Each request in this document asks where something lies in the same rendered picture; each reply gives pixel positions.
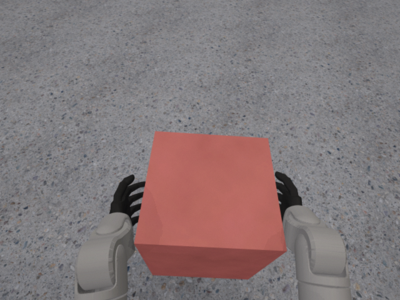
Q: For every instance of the robot right hand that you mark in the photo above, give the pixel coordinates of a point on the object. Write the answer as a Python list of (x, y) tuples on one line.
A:
[(289, 196)]

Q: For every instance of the right robot forearm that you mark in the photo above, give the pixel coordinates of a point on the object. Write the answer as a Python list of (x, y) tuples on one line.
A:
[(320, 255)]

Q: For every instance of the carton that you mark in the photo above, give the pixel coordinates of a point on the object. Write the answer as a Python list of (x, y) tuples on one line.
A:
[(210, 207)]

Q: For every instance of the left robot forearm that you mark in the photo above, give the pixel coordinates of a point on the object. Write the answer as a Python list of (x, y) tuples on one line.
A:
[(101, 268)]

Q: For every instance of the robot left hand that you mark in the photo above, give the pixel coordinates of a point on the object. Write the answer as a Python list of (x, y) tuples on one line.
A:
[(122, 201)]

